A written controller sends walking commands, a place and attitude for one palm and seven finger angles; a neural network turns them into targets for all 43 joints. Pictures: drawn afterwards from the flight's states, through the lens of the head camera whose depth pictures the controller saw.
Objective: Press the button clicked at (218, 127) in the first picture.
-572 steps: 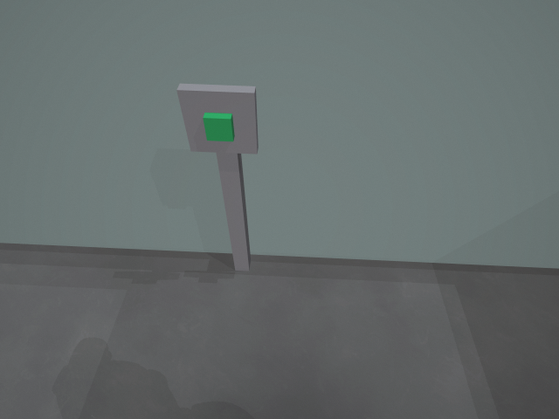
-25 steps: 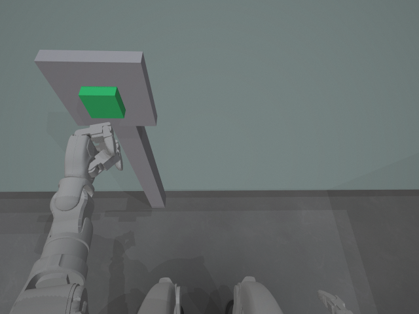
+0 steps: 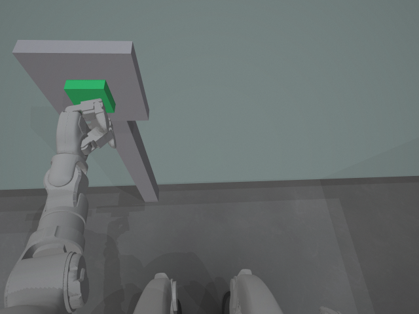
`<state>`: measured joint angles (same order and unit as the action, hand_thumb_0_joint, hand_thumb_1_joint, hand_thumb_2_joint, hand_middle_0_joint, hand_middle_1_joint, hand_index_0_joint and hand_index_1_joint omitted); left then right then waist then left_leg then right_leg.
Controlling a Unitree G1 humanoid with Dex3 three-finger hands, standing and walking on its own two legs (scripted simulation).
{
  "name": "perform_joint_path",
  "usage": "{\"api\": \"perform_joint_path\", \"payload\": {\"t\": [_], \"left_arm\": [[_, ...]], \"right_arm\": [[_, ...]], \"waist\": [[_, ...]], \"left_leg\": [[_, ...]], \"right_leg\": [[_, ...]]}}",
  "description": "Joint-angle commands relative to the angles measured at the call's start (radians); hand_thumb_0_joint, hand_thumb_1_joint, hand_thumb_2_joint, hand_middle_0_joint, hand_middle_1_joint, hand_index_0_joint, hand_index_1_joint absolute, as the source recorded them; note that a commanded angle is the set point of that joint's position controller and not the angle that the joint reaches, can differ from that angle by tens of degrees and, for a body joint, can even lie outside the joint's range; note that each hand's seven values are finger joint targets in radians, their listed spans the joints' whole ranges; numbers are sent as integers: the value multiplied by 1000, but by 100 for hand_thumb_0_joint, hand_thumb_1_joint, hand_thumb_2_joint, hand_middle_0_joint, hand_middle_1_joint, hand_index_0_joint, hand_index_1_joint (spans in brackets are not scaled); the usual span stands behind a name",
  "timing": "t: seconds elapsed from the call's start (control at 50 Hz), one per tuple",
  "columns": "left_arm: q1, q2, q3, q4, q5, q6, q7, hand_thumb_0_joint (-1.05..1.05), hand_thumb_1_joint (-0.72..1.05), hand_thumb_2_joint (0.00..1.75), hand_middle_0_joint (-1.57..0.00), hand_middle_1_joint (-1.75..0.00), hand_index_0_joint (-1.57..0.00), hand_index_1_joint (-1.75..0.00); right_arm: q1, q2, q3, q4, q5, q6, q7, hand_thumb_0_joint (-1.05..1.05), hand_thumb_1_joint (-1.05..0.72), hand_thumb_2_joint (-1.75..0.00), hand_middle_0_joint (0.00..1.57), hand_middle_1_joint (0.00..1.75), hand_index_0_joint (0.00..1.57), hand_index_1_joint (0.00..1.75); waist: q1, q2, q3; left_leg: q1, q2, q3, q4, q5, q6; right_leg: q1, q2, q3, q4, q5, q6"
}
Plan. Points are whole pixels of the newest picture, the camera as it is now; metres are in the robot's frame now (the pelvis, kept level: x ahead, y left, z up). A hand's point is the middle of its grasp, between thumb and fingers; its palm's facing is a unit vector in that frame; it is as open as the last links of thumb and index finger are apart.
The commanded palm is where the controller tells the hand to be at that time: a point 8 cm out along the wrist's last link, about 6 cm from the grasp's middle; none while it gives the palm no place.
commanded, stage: press the button with the knuckle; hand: left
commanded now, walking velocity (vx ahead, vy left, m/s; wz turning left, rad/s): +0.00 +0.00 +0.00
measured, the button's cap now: (92, 95) +0.50 +0.21 +0.07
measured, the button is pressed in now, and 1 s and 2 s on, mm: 0 11 0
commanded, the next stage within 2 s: hold the button down briefly in 0.44 s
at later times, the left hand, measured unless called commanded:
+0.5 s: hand (107, 124) +0.46 +0.19 +0.04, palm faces +0.00 -1.00 -0.04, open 2.8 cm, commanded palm +0.47 +0.23 +0.05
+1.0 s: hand (108, 125) +0.46 +0.19 +0.04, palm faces +0.01 -1.00 -0.05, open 2.8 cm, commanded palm +0.45 +0.22 +0.05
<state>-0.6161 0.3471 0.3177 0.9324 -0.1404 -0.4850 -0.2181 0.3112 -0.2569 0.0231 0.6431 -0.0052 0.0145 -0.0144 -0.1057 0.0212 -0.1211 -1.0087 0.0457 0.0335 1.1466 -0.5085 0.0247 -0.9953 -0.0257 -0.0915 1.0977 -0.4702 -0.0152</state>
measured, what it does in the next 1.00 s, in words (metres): stands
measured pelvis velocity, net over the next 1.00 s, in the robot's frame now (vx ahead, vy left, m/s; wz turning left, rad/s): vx -0.04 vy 0.00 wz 0.02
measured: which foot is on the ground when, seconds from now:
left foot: down 0.00-1.00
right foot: down 0.00-1.00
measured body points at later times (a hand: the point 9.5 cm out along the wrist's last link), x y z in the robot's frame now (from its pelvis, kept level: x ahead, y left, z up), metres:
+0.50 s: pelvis -0.03 +0.00 -0.02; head +0.11 +0.03 +0.41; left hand +0.46 +0.24 +0.04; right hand +0.03 -0.27 -0.13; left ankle +0.02 +0.10 -0.65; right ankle +0.03 -0.12 -0.65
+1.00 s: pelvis -0.04 +0.00 -0.02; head +0.10 +0.03 +0.41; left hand +0.45 +0.24 +0.04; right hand +0.00 -0.27 -0.13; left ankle +0.02 +0.10 -0.65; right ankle +0.03 -0.12 -0.65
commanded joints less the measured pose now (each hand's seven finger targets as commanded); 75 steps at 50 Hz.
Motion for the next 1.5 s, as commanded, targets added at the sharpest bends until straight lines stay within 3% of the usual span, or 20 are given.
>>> {"api": "perform_joint_path", "payload": {"t": [0.0,0.04,0.08,0.22,0.34,0.44,0.54,0.64,0.66,0.8,0.9,0.98,1.08,1.1,1.16,1.18,1.22,1.28,1.4,1.48], "left_arm": [[-495,223,37,-182,-4,-68,22,0,90,90,-130,-150,-130,-150],[-505,240,47,-176,0,-74,24,0,90,90,-130,-150,-130,-150],[-562,227,28,-138,5,-72,22,0,90,90,-130,-150,-130,-150],[-661,290,63,-56,7,-67,22,0,90,90,-130,-150,-130,-150],[-749,312,59,-53,18,-71,23,0,90,90,-130,-150,-130,-150],[-830,329,50,-38,17,-63,33,0,90,90,-130,-150,-130,-150],[-883,301,4,-19,34,-59,47,0,90,90,-130,-150,-130,-150],[-903,320,14,-23,35,-61,61,0,90,90,-130,-150,-130,-150],[-908,294,-9,-30,34,-60,60,0,90,90,-130,-150,-130,-150],[-919,317,-7,-20,37,-58,61,0,90,90,-130,-150,-130,-150],[-852,345,25,21,39,-52,51,0,90,90,-130,-150,-130,-150],[-805,321,30,-22,31,-53,46,0,90,90,-130,-150,-130,-150],[-715,267,12,-56,17,-44,40,0,90,90,-130,-150,-130,-150],[-700,288,32,-80,17,-48,43,0,90,90,-130,-150,-130,-150],[-600,248,20,-79,14,-48,45,0,90,90,-130,-150,-130,-150],[-597,236,13,-86,9,-46,47,0,90,90,-130,-150,-130,-150],[-549,226,7,-117,12,-55,46,0,90,90,-130,-150,-130,-150],[-498,206,1,-133,8,-60,50,0,90,90,-130,-150,-130,-150],[-265,184,16,-247,-15,-52,38,0,90,90,-130,-150,-130,-150],[-116,133,-14,-395,-37,-41,33,0,90,90,-130,-150,-130,-150]], "right_arm": [[102,-165,-66,-61,1,-26,-11,0,-90,-90,20,30,20,30],[105,-168,-66,-60,-2,-23,-11,0,-90,-90,20,30,20,30],[104,-165,-61,-52,-2,-20,-11,0,-90,-90,20,30,20,30],[111,-178,-53,-44,-4,-21,-18,0,-90,-90,20,30,20,30],[124,-185,-49,-48,-11,-24,-19,0,-90,-90,20,30,20,30],[129,-192,-42,-41,-11,-30,-22,0,-90,-90,20,30,20,30],[131,-198,-38,-37,-13,-42,-24,0,-90,-90,20,30,20,30],[148,-206,-38,-33,-18,-54,-25,0,-90,-90,20,30,20,30],[150,-204,-38,-30,-17,-55,-23,0,-90,-90,20,30,20,30],[145,-203,-31,-27,-13,-67,-27,0,-90,-90,20,30,20,30],[144,-204,-30,-34,-11,-66,-25,0,-90,-90,20,30,20,30],[144,-204,-40,-47,-12,-63,-19,0,-90,-90,20,30,20,30],[135,-194,-44,-60,-7,-49,-12,0,-90,-90,20,30,20,30],[135,-194,-47,-62,-7,-46,-12,0,-90,-90,20,30,20,30],[124,-187,-48,-74,-4,-36,-8,0,-90,-90,20,30,20,30],[118,-184,-49,-75,-2,-33,-8,0,-90,-90,20,30,20,30],[108,-178,-51,-86,1,-28,-7,0,-90,-90,20,30,20,30],[99,-175,-52,-92,0,-23,-4,0,-90,-90,20,30,20,30],[77,-160,-60,-135,8,-5,2,0,-90,-90,20,30,20,30],[59,-148,-66,-161,16,-3,8,0,-90,-90,20,30,20,30]], "waist": [[-43,73,-440],[-39,84,-462],[-58,91,-443],[-82,58,-427],[-95,130,-480],[-120,109,-458],[-140,162,-436],[-140,143,-486],[-148,151,-494],[-148,122,-444],[-127,126,-425],[-102,152,-480],[-88,121,-463],[-76,117,-472],[-57,92,-447],[-67,72,-428],[-46,83,-422],[-38,70,-414],[8,38,-455],[33,74,-471]], "left_leg": [[308,-25,-83,-135,308,-7],[321,-24,-88,-131,317,-7],[310,-24,-91,-129,289,-7],[239,-29,-97,-117,200,1],[275,-26,-117,-108,197,-1],[226,-27,-120,-105,124,4],[236,-28,-137,-120,31,2],[239,-27,-143,-118,34,3],[250,-28,-142,-118,39,4],[172,-30,-126,-116,-31,10],[151,-32,-121,-119,-28,7],[212,-30,-126,-126,23,3],[233,-30,-115,-136,74,3],[244,-28,-118,-140,88,1],[257,-28,-114,-154,109,-2],[239,-30,-104,-149,109,3],[250,-31,-101,-162,110,-2],[273,-29,-101,-166,148,-3],[292,-33,-67,-168,289,-2],[366,-25,-64,-180,424,-11]], "right_leg": [[160,38,61,-129,235,-2],[153,40,60,-123,233,-4],[128,40,58,-128,207,-3],[117,41,66,-136,136,0],[57,44,58,-113,117,-5],[47,46,63,-121,70,-2],[-31,43,58,-117,13,-5],[-9,43,59,-116,15,-5],[-14,42,59,-121,19,-2],[13,42,77,-138,-32,-2],[22,42,78,-138,-37,-7],[29,41,68,-128,-1,-9],[57,41,61,-139,37,-6],[70,41,59,-137,46,-7],[83,43,52,-142,60,-8],[95,43,59,-152,63,-5],[110,42,56,-152,62,-8],[117,43,50,-150,92,-9],[250,44,61,-156,238,-7],[284,45,51,-151,344,-8]]}}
